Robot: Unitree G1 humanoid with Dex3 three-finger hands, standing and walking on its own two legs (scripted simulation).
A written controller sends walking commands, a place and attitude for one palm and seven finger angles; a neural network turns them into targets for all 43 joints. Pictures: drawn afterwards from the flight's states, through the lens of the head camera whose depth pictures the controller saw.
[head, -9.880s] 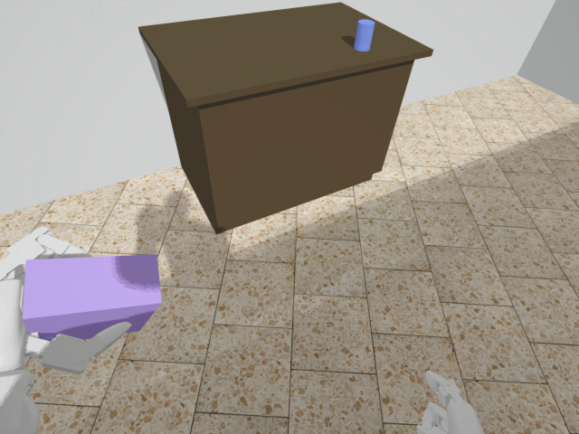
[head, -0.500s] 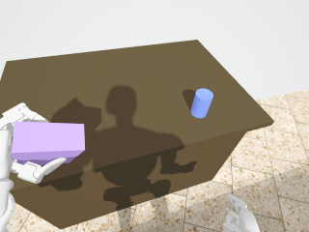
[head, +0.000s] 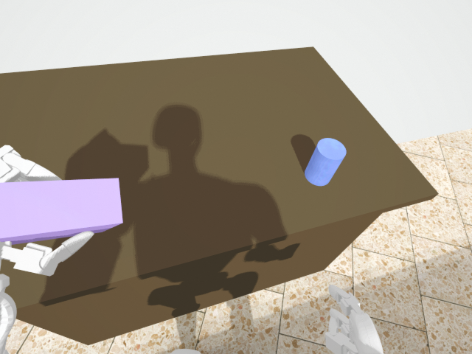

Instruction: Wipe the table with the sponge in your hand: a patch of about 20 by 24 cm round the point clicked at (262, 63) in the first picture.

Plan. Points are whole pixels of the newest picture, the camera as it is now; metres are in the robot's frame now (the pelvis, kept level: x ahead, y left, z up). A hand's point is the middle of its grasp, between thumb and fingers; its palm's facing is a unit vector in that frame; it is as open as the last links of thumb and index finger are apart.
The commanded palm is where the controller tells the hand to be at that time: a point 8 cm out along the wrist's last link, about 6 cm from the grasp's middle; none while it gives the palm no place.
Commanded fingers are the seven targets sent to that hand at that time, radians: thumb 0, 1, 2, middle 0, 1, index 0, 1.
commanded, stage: come to a stop and stand still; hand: left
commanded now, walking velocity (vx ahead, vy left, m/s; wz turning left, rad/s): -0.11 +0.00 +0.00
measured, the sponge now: (76, 211) +0.24 +0.24 +0.15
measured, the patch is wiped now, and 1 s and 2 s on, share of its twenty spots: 0.00 0.00 0.00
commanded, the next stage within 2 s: look again from close up in 0.72 s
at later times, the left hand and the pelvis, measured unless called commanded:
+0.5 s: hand (81, 231) +0.21 +0.22 +0.15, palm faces +0.39 -0.84 -0.37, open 9.5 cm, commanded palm +0.16 +0.25 +0.18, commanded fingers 0.00 0.10 1.30 -1.20 -1.60 -1.20 -1.60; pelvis +0.00 -0.03 +0.00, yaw +0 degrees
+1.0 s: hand (64, 235) +0.22 +0.25 +0.12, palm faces +0.34 -0.87 -0.37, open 9.5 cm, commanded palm +0.16 +0.28 +0.18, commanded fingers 0.00 0.10 1.30 -1.20 -1.60 -1.20 -1.60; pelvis +0.00 +0.00 -0.01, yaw +1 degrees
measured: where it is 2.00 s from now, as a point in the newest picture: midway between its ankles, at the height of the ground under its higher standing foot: outside the picture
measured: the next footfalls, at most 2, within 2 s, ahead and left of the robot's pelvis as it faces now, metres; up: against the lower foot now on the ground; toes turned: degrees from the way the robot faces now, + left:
none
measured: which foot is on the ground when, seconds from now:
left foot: down 0.00-1.00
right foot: down 0.00-1.00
